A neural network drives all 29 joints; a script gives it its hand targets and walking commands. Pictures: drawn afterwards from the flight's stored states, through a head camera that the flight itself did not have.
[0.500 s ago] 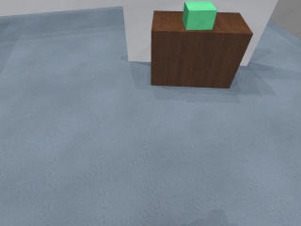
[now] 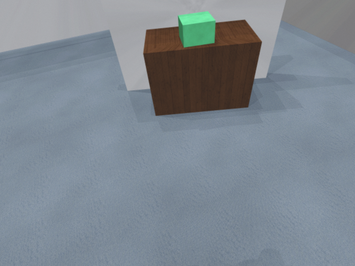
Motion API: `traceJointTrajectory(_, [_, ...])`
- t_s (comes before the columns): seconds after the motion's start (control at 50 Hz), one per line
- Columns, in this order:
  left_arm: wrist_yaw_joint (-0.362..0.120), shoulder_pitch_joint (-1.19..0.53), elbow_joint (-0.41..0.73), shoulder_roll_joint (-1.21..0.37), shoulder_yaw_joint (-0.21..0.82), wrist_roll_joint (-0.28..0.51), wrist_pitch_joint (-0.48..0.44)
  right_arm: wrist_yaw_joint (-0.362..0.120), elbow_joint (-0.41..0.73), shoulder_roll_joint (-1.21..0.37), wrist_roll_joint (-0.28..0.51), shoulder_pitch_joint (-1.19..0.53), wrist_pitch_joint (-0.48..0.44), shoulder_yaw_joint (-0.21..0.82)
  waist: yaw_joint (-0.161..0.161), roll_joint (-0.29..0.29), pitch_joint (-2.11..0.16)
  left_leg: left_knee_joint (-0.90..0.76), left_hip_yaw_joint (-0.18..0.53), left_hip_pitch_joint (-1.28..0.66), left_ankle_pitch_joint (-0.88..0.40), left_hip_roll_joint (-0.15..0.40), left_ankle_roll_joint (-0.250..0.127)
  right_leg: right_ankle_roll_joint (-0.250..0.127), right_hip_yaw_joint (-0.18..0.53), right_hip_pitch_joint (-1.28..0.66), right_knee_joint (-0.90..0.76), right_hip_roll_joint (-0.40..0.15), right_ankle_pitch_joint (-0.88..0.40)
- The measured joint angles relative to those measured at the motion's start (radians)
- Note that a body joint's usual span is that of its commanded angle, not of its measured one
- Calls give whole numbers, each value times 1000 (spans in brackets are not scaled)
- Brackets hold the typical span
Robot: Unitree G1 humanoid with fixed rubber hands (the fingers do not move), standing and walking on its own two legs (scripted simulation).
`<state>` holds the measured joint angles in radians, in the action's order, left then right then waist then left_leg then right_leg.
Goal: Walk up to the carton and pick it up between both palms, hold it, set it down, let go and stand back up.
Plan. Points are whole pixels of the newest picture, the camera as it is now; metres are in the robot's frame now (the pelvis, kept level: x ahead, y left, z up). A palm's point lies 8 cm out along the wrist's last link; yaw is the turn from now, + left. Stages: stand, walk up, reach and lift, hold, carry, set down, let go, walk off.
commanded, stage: walk up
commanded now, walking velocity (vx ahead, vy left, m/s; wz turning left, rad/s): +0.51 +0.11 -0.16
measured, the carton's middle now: (196, 29) +1.61 -0.08 -0.11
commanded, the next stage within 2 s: none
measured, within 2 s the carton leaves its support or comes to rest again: neither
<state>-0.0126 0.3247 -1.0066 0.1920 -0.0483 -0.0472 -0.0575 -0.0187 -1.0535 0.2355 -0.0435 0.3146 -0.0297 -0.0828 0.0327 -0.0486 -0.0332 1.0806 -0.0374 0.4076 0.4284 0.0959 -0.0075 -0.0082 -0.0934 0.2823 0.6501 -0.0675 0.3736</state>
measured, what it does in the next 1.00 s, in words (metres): walks ahead: left foot, then right foot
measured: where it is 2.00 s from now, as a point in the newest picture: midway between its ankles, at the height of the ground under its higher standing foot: (190, 146)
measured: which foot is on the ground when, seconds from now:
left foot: up 0.00-0.38, down 0.40-1.00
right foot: down 0.00-0.42, up 0.44-0.98, down 1.00-1.00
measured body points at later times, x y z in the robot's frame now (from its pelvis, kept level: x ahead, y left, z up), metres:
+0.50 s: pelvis +0.29 +0.06 -0.02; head +0.34 +0.05 +0.43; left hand +0.19 +0.28 -0.15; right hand +0.43 -0.18 -0.16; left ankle +0.39 +0.14 -0.73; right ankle +0.05 -0.09 -0.63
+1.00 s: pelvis +0.59 +0.01 -0.01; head +0.64 +0.01 +0.44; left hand +0.76 +0.21 -0.14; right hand +0.46 -0.19 -0.15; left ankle +0.39 +0.14 -0.72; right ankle +0.71 -0.09 -0.73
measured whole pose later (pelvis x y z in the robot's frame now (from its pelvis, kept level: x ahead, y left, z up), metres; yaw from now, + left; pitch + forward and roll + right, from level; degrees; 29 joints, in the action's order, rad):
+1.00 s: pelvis +0.59 +0.01 -0.01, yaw -1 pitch +2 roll +0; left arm -0.04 0.02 -0.94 0.15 -0.05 -0.03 -0.06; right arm 0.02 -1.12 0.13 -0.02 0.50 -0.11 -0.02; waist -0.08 -0.01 0.09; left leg 0.38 -0.14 -0.12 0.49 0.08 0.04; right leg -0.05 -0.18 0.47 0.51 -0.04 0.08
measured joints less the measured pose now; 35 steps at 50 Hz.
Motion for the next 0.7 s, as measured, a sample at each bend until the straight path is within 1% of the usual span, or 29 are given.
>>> traceJointTrajectory(0.02, [0,35,-17,-10,4,0,0,-11,17,-5,6,-25,-5,5,3,7,6,43,-15,41,-57,-5,0,-4,6,-30,-40,1,-16])
traceJointTrajectory(0.06, [-1,93,-42,-28,12,2,-4,-26,49,-14,12,-69,-16,10,8,13,20,49,-41,109,-163,-1,4,-6,7,-101,-136,5,-43])
traceJointTrajectory(0.12, [-1,158,-67,-51,19,10,-25,-37,78,-17,12,-117,-11,13,29,18,28,5,-53,189,-279,7,22,-6,15,-189,-263,11,-73])
traceJointTrajectory(0.2, [10,208,-91,-67,25,17,-39,-40,95,-16,21,-158,9,15,41,13,40,-78,-51,257,-381,11,39,3,13,-284,-355,13,-63])
traceJointTrajectory(0.24, [18,217,-99,-72,26,18,-43,-43,98,-17,24,-179,15,18,49,8,49,-152,-62,268,-406,9,41,12,8,-328,-382,11,-44])
traceJointTrajectory(0.3, [30,222,-109,-75,24,16,-47,-47,107,-23,27,-223,17,30,65,6,66,-310,-92,251,-400,-3,34,29,2,-392,-416,4,-6])
traceJointTrajectory(0.34, [36,223,-116,-72,21,12,-48,-45,120,-31,26,-259,11,37,79,12,81,-423,-110,216,-367,-20,18,45,4,-435,-432,-8,24])
traceJointTrajectory(0.38, [41,225,-125,-60,16,12,-44,-40,137,-41,24,-290,-2,42,82,30,92,-521,-127,169,-323,-47,-9,66,3,-471,-426,-28,70])
traceJointTrajectory(0.4, [41,226,-131,-53,13,13,-40,-37,146,-45,22,-297,-10,43,80,40,97,-561,-138,137,-309,-63,-27,74,2,-480,-393,-40,106])
traceJointTrajectory(0.42, [41,219,-136,-43,10,14,-35,-31,152,-49,18,-296,-21,39,69,56,105,-576,-147,116,-386,-80,-52,78,-3,-473,-317,-58,146])
traceJointTrajectory(0.44, [39,200,-140,-34,7,18,-29,-24,154,-52,12,-289,-32,32,55,74,118,-532,-153,117,-402,-101,-68,73,-5,-437,-180,-86,172])
traceJointTrajectory(0.46, [35,178,-130,-31,5,32,-23,-18,154,-48,9,-274,-39,26,46,78,124,-476,-153,123,-353,-107,-78,58,23,-357,31,-90,141])
traceJointTrajectory(0.48, [33,155,-114,-33,2,44,-19,-12,149,-40,12,-253,-40,19,38,71,125,-443,-150,115,-291,-106,-84,38,56,-263,250,-74,121])
traceJointTrajectory(0.5, [29,128,-100,-32,-4,50,-17,-6,134,-33,19,-227,-39,14,27,65,124,-436,-149,91,-247,-107,-85,17,84,-177,429,-54,94])
traceJointTrajectory(0.52, [29,99,-88,-29,-10,54,-20,-4,117,-27,16,-198,-39,12,16,62,122,-449,-150,55,-225,-105,-79,-1,103,-97,560,-34,59])
traceJointTrajectory(0.54, [29,71,-76,-25,-15,56,-24,-3,102,-22,11,-169,-42,12,4,62,119,-472,-156,14,-216,-101,-71,-15,112,-22,643,-20,18])
traceJointTrajectory(0.58, [28,15,-50,-11,-19,45,-25,-3,75,-18,9,-111,-56,15,-30,69,114,-529,-166,-70,-201,-98,-70,-29,101,108,698,-11,-42])
traceJointTrajectory(0.62, [22,-46,-17,2,-20,29,-14,-1,45,-19,12,-40,-71,19,-63,70,106,-581,-159,-141,-191,-99,-70,-30,77,206,664,-13,-73])
traceJointTrajectory(0.64, [17,-78,0,7,-22,23,-6,0,27,-24,15,-3,-75,22,-73,72,101,-605,-154,-174,-186,-101,-68,-30,71,244,629,-18,-91])
traceJointTrajectory(0.7, [1,-157,38,7,-22,13,17,4,-19,-51,19,98,-80,37,-87,75,88,-670,-140,-264,-168,-108,-61,-20,63,324,506,-36,-170])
